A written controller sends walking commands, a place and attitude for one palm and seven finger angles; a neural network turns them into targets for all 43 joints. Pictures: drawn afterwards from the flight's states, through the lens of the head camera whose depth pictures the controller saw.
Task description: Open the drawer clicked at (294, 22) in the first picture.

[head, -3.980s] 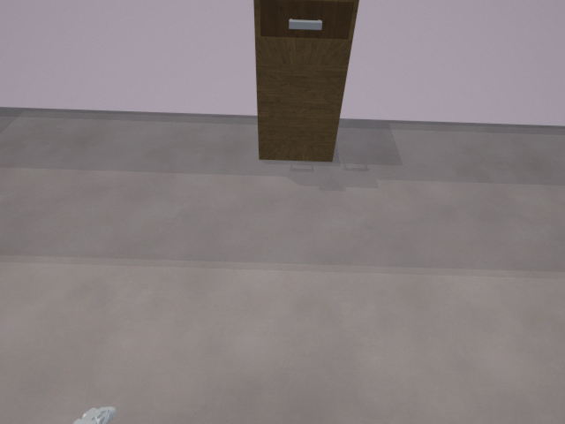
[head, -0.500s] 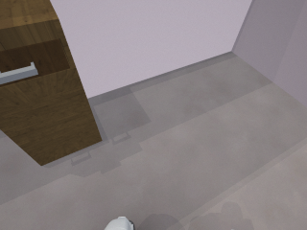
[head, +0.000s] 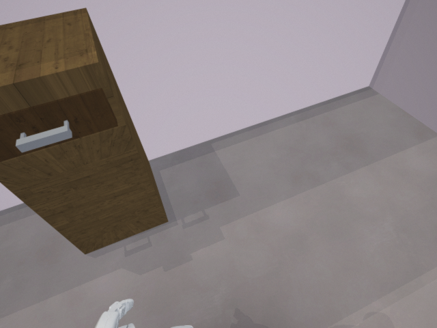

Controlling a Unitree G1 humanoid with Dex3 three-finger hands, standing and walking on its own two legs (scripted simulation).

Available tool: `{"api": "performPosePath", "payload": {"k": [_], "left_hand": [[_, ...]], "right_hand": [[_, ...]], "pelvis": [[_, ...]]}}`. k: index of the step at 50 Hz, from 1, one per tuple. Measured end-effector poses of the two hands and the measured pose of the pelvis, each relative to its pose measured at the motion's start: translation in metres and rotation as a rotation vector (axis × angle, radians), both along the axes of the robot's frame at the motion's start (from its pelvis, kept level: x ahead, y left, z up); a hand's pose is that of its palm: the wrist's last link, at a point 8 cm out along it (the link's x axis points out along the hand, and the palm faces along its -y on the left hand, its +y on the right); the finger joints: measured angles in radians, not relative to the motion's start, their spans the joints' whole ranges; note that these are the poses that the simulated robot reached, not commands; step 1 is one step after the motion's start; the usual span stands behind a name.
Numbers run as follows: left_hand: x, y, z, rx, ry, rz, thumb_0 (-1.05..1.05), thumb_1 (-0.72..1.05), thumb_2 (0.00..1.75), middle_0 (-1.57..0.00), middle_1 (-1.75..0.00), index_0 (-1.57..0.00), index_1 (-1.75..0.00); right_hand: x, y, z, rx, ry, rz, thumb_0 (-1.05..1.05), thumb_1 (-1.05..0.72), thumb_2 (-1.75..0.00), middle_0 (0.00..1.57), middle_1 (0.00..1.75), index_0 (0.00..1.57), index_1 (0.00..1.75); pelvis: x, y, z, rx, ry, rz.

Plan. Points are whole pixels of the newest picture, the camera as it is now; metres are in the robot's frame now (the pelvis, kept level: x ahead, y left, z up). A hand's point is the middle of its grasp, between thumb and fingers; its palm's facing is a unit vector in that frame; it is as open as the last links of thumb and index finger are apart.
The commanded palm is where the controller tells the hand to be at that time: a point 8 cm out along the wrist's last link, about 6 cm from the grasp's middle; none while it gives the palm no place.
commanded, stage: turn to face it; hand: left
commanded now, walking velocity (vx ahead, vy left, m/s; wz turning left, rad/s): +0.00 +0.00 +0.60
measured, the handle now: (45, 133) +0.62 +0.51 -0.02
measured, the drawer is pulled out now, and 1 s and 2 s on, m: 0.00 0.00 0.00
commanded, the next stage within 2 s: take the last steps up to it in 0.50 s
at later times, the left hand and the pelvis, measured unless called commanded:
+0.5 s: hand out of the picture -0.07 +0.23 -0.18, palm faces +0.34 -0.90 -0.27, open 7.4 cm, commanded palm none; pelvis -0.01 +0.02 +0.00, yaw +16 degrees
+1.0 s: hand out of the picture -0.04 +0.14 -0.15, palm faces +0.41 -0.89 -0.20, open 7.4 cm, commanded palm none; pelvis +0.04 +0.00 +0.01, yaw +21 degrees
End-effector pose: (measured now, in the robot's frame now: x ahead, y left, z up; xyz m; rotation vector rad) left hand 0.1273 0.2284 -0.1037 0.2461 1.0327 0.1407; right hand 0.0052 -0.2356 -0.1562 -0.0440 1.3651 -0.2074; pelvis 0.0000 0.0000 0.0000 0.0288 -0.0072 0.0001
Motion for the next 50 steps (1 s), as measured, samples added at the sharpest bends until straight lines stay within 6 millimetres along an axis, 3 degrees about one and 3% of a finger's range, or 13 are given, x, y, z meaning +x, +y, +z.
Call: {"api": "performPosePath", "payload": {"k": [7, 12, 16, 20, 24, 28, 33, 37, 42, 45, 50], "left_hand": [[-0.047, -0.005, 0.007, 0.006, 0.064, 0.127, 0.00, 0.91, 0.90, -0.20, -0.30, -0.20, -0.30], [-0.094, 0.002, 0.001, 0.002, 0.128, 0.237, 0.00, 0.92, 0.90, -0.20, -0.30, -0.20, -0.30], [-0.140, 0.012, -0.010, -0.011, 0.212, 0.314, 0.00, 0.92, 0.90, -0.20, -0.30, -0.20, -0.30], [-0.185, 0.025, -0.027, -0.039, 0.293, 0.391, 0.00, 0.91, 0.90, -0.20, -0.30, -0.20, -0.30], [-0.217, 0.038, -0.042, -0.064, 0.355, 0.450, 0.00, 0.91, 0.90, -0.20, -0.30, -0.20, -0.30], [-0.219, 0.041, -0.037, -0.077, 0.344, 0.474, 0.01, 0.91, 0.90, -0.20, -0.30, -0.20, -0.29], [-0.203, 0.038, -0.027, -0.076, 0.280, 0.473, 0.01, 0.91, 0.90, -0.20, -0.30, -0.20, -0.29], [-0.185, 0.027, -0.021, -0.067, 0.237, 0.447, 0.00, 0.91, 0.90, -0.20, -0.30, -0.20, -0.29], [-0.167, 0.002, -0.021, -0.053, 0.181, 0.431, 0.00, 0.91, 0.90, -0.20, -0.30, -0.20, -0.29], [-0.173, -0.016, -0.016, -0.074, 0.182, 0.473, 0.00, 0.91, 0.90, -0.20, -0.30, -0.20, -0.30], [-0.194, -0.047, -0.015, -0.143, 0.304, 0.508, 0.00, 0.91, 0.90, -0.20, -0.30, -0.20, -0.30]], "right_hand": [[0.046, -0.024, 0.011, -0.012, -0.034, 0.115, 0.01, -0.91, -0.90, 0.20, 0.30, 0.20, 0.30], [0.084, -0.025, 0.017, -0.035, -0.052, 0.225, 0.01, -0.91, -0.90, 0.20, 0.30, 0.20, 0.30], [0.122, -0.010, 0.023, -0.054, -0.101, 0.315, 0.01, -0.91, -0.90, 0.20, 0.30, 0.20, 0.30], [0.157, 0.018, 0.030, -0.075, -0.181, 0.402, 0.01, -0.91, -0.90, 0.20, 0.30, 0.20, 0.30], [0.175, 0.046, 0.036, -0.089, -0.251, 0.472, 0.01, -0.91, -0.90, 0.20, 0.30, 0.20, 0.30], [0.172, 0.061, 0.044, -0.086, -0.251, 0.501, 0.01, -0.91, -0.90, 0.20, 0.30, 0.20, 0.30], [0.160, 0.065, 0.041, -0.052, -0.226, 0.502, 0.01, -0.91, -0.90, 0.20, 0.30, 0.20, 0.30], [0.145, 0.056, 0.030, -0.017, -0.194, 0.477, 0.01, -0.91, -0.90, 0.20, 0.30, 0.20, 0.30], [0.125, 0.029, 0.004, 0.009, -0.112, 0.430, 0.00, -0.91, -0.90, 0.20, 0.30, 0.20, 0.30], [0.119, 0.017, 0.006, 0.003, -0.041, 0.444, 0.01, -0.92, -0.90, 0.20, 0.30, 0.20, 0.30], [0.128, 0.011, 0.018, -0.012, -0.009, 0.431, 0.01, -0.92, -0.90, 0.20, 0.30, 0.20, 0.30]], "pelvis": [[0.005, -0.014, 0.011, 0.021, -0.004, 0.102], [0.003, -0.015, 0.011, 0.022, -0.002, 0.167], [0.000, -0.008, 0.008, 0.011, 0.005, 0.205], [-0.004, 0.005, 0.001, -0.012, 0.010, 0.242], [-0.008, 0.016, -0.006, -0.019, 0.003, 0.272], [-0.010, 0.019, 0.002, -0.032, -0.004, 0.295], [-0.010, 0.017, 0.008, -0.030, -0.007, 0.317], [-0.006, 0.008, 0.007, -0.020, -0.009, 0.325], [0.008, -0.006, -0.002, -0.012, -0.021, 0.343], [0.020, -0.007, 0.004, -0.009, -0.025, 0.358], [0.038, -0.003, 0.014, -0.005, -0.018, 0.364]]}}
